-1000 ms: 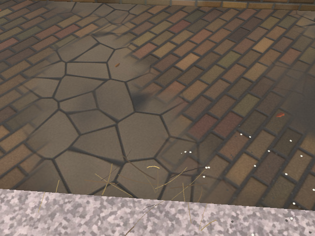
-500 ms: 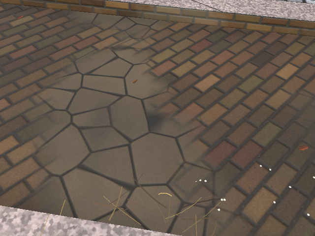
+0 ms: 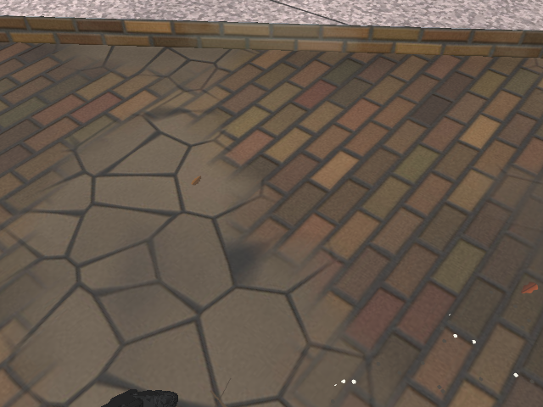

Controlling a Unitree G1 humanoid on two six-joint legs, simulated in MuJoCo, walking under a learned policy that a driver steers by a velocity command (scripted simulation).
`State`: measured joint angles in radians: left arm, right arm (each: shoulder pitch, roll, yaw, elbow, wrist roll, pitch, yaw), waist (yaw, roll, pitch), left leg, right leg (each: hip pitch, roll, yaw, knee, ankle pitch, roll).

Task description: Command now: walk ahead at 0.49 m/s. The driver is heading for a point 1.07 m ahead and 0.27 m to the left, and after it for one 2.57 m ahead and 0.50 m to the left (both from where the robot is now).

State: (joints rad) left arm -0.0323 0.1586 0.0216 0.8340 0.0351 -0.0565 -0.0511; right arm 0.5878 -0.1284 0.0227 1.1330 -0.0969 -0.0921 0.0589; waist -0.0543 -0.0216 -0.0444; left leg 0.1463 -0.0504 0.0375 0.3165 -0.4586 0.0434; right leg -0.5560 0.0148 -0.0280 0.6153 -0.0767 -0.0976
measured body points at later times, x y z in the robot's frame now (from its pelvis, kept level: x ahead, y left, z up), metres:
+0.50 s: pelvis +0.29 +0.04 -0.04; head +0.31 +0.06 +0.41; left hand +0.12 +0.19 -0.18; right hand +0.48 -0.13 -0.16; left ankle +0.47 +0.19 -0.75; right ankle +0.12 -0.09 -0.72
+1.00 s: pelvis +0.61 +0.11 -0.13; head +0.63 +0.11 +0.32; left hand +0.77 +0.40 -0.19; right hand +0.70 -0.16 -0.26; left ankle +0.47 +0.19 -0.85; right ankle +0.76 +0.04 -0.86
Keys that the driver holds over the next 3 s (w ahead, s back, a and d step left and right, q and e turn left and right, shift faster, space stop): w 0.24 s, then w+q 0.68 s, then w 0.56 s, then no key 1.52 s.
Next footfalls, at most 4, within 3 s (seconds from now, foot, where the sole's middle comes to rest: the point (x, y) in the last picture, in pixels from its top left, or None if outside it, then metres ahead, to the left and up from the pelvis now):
0.60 left None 0.51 0.20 -0.89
0.98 right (249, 326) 0.80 0.05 -0.89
1.50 left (141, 294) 0.93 0.38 -0.89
1.90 right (198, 245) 1.10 0.21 -0.89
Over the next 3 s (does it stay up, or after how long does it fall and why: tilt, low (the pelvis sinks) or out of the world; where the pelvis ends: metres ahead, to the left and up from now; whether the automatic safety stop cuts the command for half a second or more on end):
stays up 0.97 0.28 -0.12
